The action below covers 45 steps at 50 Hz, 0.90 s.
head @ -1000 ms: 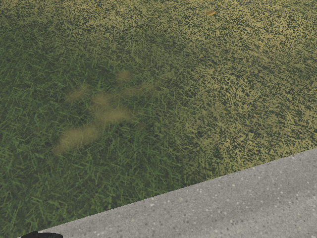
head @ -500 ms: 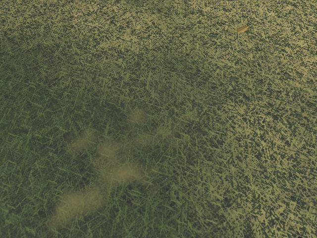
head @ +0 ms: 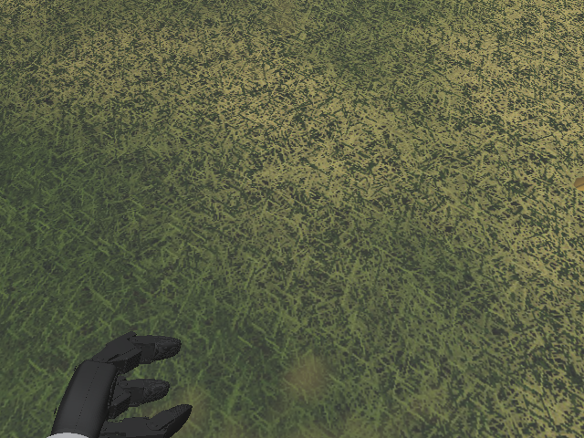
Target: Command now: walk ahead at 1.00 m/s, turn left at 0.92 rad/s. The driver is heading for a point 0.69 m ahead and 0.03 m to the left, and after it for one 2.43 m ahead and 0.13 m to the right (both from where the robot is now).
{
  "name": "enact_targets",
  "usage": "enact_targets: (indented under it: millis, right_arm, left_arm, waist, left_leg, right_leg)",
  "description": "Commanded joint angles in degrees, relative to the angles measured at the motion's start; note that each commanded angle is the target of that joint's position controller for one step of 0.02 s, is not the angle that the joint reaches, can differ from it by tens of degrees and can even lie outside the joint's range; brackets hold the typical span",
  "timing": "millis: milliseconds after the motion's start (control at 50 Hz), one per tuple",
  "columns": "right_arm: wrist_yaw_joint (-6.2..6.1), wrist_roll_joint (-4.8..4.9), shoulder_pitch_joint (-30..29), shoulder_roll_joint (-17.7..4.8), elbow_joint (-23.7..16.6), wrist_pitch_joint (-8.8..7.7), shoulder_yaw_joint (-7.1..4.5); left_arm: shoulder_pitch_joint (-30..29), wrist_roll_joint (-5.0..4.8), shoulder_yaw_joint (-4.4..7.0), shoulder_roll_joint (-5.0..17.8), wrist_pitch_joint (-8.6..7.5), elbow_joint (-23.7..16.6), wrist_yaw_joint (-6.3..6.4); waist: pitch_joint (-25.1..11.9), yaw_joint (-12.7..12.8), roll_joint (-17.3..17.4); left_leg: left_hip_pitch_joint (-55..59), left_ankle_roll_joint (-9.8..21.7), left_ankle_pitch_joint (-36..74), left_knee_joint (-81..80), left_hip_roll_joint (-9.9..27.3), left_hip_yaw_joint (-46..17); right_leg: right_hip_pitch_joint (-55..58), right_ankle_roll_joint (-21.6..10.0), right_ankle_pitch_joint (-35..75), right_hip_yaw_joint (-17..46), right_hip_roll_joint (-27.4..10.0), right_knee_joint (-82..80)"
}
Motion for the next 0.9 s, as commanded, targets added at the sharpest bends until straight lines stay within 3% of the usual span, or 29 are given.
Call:
enact_targets:
  millis: [20,40,60,80,100,140,200,260,300,320,340,380,420,440,460,480,500,520,540,600,640,660,680,720,760,820,860,880,900]
  right_arm:
    - [-0.36,-0.52,-7.53,-6.05,-6.12,-1.55,-1.02]
    - [-0.22,2.40,-1.47,1.75,-10.32,-1.55,1.30]
    - [-0.92,0.86,-4.21,-2.60,-9.02,-0.27,1.58]
    - [-0.63,-0.47,-9.91,-5.15,-8.77,0.45,0.97]
    - [0.10,-0.91,-12.65,-5.01,-9.03,0.91,0.85]
    - [1.85,-2.11,-15.39,-2.46,-10.90,2.35,1.35]
    - [2.96,-2.01,-19.88,0.13,-14.49,4.04,2.54]
    - [3.77,-1.83,-24.89,-0.29,-17.84,4.18,3.28]
    - [4.34,-1.54,-27.84,-0.62,-18.18,4.26,3.65]
    - [4.74,-1.80,-30.37,0.58,-19.61,3.95,4.40]
    - [4.84,-1.97,-31.85,0.46,-19.45,3.70,4.58]
    - [4.27,-2.47,-29.74,-0.31,-17.47,3.10,4.51]
    - [2.84,-2.93,-14.93,-4.34,-12.46,2.55,2.73]
    - [1.60,-3.09,-3.11,-6.70,-8.55,2.43,1.28]
    - [0.13,-3.51,-0.76,-11.62,-7.17,2.65,-0.33]
    - [-0.42,-4.04,-3.63,-15.48,-9.85,2.35,-0.80]
    - [-0.91,-2.81,-2.97,-12.39,-9.69,2.34,-1.18]
    - [-1.41,-2.79,-5.84,-10.29,-7.50,1.53,-0.52]
    - [-1.14,-2.74,-8.01,-6.65,-6.57,0.50,0.22]
    - [-0.93,-1.84,-10.47,-1.24,-5.17,-2.12,1.80]
    - [-0.40,-0.95,-9.62,-0.64,-3.52,-3.39,1.81]
    - [-0.14,-1.00,-8.71,-1.40,-3.06,-3.90,1.65]
    - [-0.04,-0.97,-8.89,-0.36,-2.55,-4.19,1.84]
    - [-0.19,-0.98,-9.13,0.26,-2.30,-4.55,2.21]
    - [-0.92,-0.37,-7.17,-1.19,-1.48,-4.83,2.20]
    - [-2.53,-0.38,-5.67,-5.13,-1.03,-4.12,1.71]
    - [-3.90,-1.51,-7.88,-8.94,-2.05,-1.83,0.64]
    - [-4.13,-2.13,-10.85,-10.16,-3.14,-0.60,0.17]
    - [-3.67,-2.51,-13.61,-10.44,-3.85,0.14,-0.06]
  left_arm:
    - [32.99,1.35,7.20,16.31,-0.97,3.94,2.96]
    - [29.58,2.79,8.14,20.66,-0.54,3.62,2.73]
    - [23.77,2.17,8.49,16.66,0.22,3.03,2.39]
    - [20.23,1.61,7.19,10.81,0.37,2.60,2.19]
    - [19.79,1.64,6.55,8.07,0.41,4.01,1.88]
    - [22.82,1.19,6.00,6.29,-0.27,7.80,1.83]
    - [24.47,-0.52,5.64,4.12,-1.72,11.02,0.61]
    - [21.77,-0.35,5.87,5.36,-2.69,11.75,0.47]
    - [22.97,-0.27,6.03,6.21,-2.73,12.94,0.60]
    - [24.92,-0.01,6.15,7.62,-2.90,13.46,0.61]
    - [26.29,0.05,6.17,7.95,-2.83,14.35,0.76]
    - [29.83,0.08,6.47,10.78,-2.14,15.36,1.44]
    - [28.32,0.02,7.11,15.42,-0.52,15.45,2.27]
    - [25.70,-0.30,7.06,15.98,0.21,14.89,2.35]
    - [27.86,0.08,6.19,10.45,0.48,13.96,1.62]
    - [35.68,-2.90,4.79,4.72,0.18,10.83,1.02]
    - [24.57,-2.71,6.03,10.46,-0.31,9.27,1.39]
    - [22.76,-3.08,5.67,8.35,-0.54,8.62,1.12]
    - [23.13,-2.33,5.30,6.95,-0.15,10.03,0.77]
    - [27.43,-0.75,5.21,3.79,3.46,13.65,-0.94]
    - [22.65,-0.87,5.43,2.65,4.39,12.88,-1.71]
    - [19.10,-1.00,5.04,1.51,4.40,11.02,-1.97]
    - [15.43,-1.25,5.00,1.57,4.18,9.98,-2.12]
    - [11.29,-1.47,4.80,1.38,3.49,8.85,-2.74]
    - [7.24,-1.41,4.37,0.98,3.03,7.32,-3.81]
    - [8.50,-1.14,4.72,2.86,3.02,7.71,-4.18]
    - [19.91,-1.37,6.05,6.59,3.47,10.43,-3.49]
    - [30.90,-1.29,7.41,9.22,3.72,13.42,-2.88]
    - [41.26,-1.17,9.18,11.99,3.87,16.26,-1.74]
  waist:
    - [-19.71,20.35,-4.22]
    - [-27.53,12.89,-25.07]
    - [-20.11,12.48,-16.72]
    - [-11.66,13.42,-7.69]
    - [-6.21,12.89,-2.29]
    - [-1.66,11.08,-5.06]
    - [0.79,9.09,-5.42]
    - [3.61,6.96,-5.23]
    - [5.66,7.48,-2.21]
    - [7.69,7.72,-2.77]
    - [8.41,7.99,-1.61]
    - [5.16,6.86,-3.96]
    - [-2.83,-1.73,-6.63]
    - [-7.40,-7.93,-6.14]
    - [-12.16,-4.55,2.59]
    - [-24.24,2.38,13.51]
    - [-20.82,-2.41,1.15]
    - [-8.15,1.60,1.61]
    - [-1.54,4.59,-2.75]
    - [2.34,10.21,-0.38]
    - [5.31,10.11,0.03]
    - [6.17,9.58,2.90]
    - [8.07,9.23,2.73]
    - [7.92,9.01,1.89]
    - [7.89,8.27,0.88]
    - [3.73,10.00,3.48]
    - [-3.19,16.82,7.28]
    - [-7.95,22.37,7.78]
    - [-10.79,27.17,5.26]
  left_leg:
    - [-25.21,1.07,30.98,38.83,3.72,0.39]
    - [-41.82,-0.81,-2.58,54.95,-1.66,6.89]
    - [-50.04,0.08,2.85,59.70,4.52,9.37]
    - [-51.28,-0.10,7.68,57.52,7.34,10.81]
    - [-49.77,-0.56,9.95,54.49,9.35,11.34]
    - [-48.42,-1.21,10.42,52.07,11.97,11.38]
    - [-51.30,-1.43,13.33,50.64,13.53,13.04]
    - [-49.55,-1.46,22.31,42.50,13.31,15.63]
    - [-46.40,-0.37,26.02,33.93,11.47,20.34]
    - [-43.67,0.68,26.25,27.55,11.73,21.58]
    - [-40.22,1.79,26.33,23.67,9.41,24.33]
    - [-31.09,3.70,24.21,19.80,4.09,26.41]
    - [-13.18,5.76,16.93,16.83,0.66,23.03]
    - [0.96,7.23,16.86,10.47,1.70,19.56]
    - [13.64,7.88,7.54,11.53,12.94,6.74]
    - [26.31,13.67,3.61,4.11,32.44,-25.30]
    - [19.07,11.21,-0.01,-4.01,29.09,-24.05]
    - [8.19,10.14,3.33,-6.59,28.10,-15.78]
    - [-1.87,8.56,7.56,-8.78,25.96,-9.61]
    - [-15.95,4.67,10.97,-14.87,21.45,4.01]
    - [-15.40,1.90,17.78,-17.64,18.75,12.86]
    - [-16.17,1.71,21.02,-19.06,18.88,15.21]
    - [-16.28,0.68,25.45,-19.87,16.79,19.45]
    - [-14.64,-1.17,34.78,-19.66,14.01,26.64]
    - [-11.93,-2.70,43.74,-21.03,14.85,29.85]
    - [-0.81,-5.20,75.37,-13.54,16.99,32.00]
    - [2.57,-5.87,93.08,3.21,19.28,31.54]
    - [-0.64,-5.26,93.54,17.60,20.42,30.37]
    - [-8.57,-4.42,80.40,37.91,18.77,29.81]
  right_leg:
    - [49.08,-2.91,-27.11,9.35,-10.08,1.24]
    - [58.99,-8.91,-42.82,44.11,-26.14,-12.23]
    - [52.46,-10.26,-51.54,46.26,-24.16,-15.18]
    - [45.13,-9.09,-43.26,34.01,-20.59,-13.61]
    - [38.22,-8.07,-29.59,24.08,-17.90,-13.45]
    - [31.70,-6.13,-16.08,11.84,-14.26,-14.56]
    - [29.49,-4.53,-1.94,1.07,-12.97,-16.94]
    - [25.56,-3.69,7.74,-9.51,-10.54,-20.29]
    - [26.00,-2.40,14.48,-16.13,-7.65,-21.76]
    - [24.98,-2.29,20.10,-17.05,-9.12,-21.99]
    - [25.93,-1.93,30.23,-18.66,-8.69,-21.89]
    - [30.08,-2.68,53.21,-18.54,-10.02,-17.35]
    - [29.90,-5.00,64.35,-17.17,-12.59,1.77]
    - [23.95,-6.15,58.44,-17.31,-11.55,18.32]
    - [10.96,-6.00,5.70,-15.89,-4.47,43.24]
    - [-6.39,-5.28,-27.92,-4.66,3.65,63.95]
    - [-10.85,-6.20,-18.76,1.60,2.59,63.66]
    - [-12.88,-5.92,-14.58,0.00,0.25,59.41]
    - [-10.35,-5.85,-13.08,-0.32,-2.51,53.89]
    - [-1.69,-4.60,-11.91,0.91,-5.48,46.65]
    - [-6.54,-4.68,-7.23,0.00,-6.13,42.90]
    - [-8.07,-4.64,-3.79,-1.05,-6.39,39.40]
    - [-9.31,-4.83,-0.03,-2.26,-6.04,35.53]
    - [-7.95,-5.88,7.04,-6.38,-4.08,27.19]
    - [-4.11,-7.50,12.52,-10.61,-2.37,17.58]
    - [2.34,-10.07,12.49,-15.92,4.25,11.14]
    - [13.55,-11.69,2.98,-16.52,8.56,11.96]
    - [24.24,-13.47,-2.07,-14.52,9.40,12.51]
    - [36.03,-15.79,-7.43,-9.68,8.77,8.40]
